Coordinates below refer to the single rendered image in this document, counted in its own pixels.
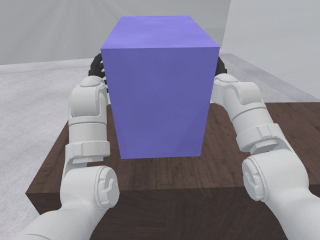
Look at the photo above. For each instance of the pedestal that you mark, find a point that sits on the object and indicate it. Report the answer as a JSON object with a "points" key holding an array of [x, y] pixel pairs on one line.
{"points": [[190, 197]]}

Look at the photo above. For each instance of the left robot forearm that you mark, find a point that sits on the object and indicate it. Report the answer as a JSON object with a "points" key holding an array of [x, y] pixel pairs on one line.
{"points": [[87, 121]]}

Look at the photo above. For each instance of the right robot upper arm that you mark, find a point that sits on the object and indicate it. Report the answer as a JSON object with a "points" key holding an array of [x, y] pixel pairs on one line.
{"points": [[278, 179]]}

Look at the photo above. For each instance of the carton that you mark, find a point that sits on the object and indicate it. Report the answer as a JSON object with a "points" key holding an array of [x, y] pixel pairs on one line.
{"points": [[160, 72]]}

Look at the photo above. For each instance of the left robot upper arm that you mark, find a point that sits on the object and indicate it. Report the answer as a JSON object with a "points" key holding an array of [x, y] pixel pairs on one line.
{"points": [[86, 194]]}

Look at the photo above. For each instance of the left robot hand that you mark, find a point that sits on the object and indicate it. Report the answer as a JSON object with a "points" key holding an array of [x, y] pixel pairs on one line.
{"points": [[96, 68]]}

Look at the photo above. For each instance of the right robot hand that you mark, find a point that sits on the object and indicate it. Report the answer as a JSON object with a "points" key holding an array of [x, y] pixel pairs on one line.
{"points": [[220, 68]]}

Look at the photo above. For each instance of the right robot forearm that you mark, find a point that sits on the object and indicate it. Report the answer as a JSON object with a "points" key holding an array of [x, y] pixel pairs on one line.
{"points": [[255, 129]]}

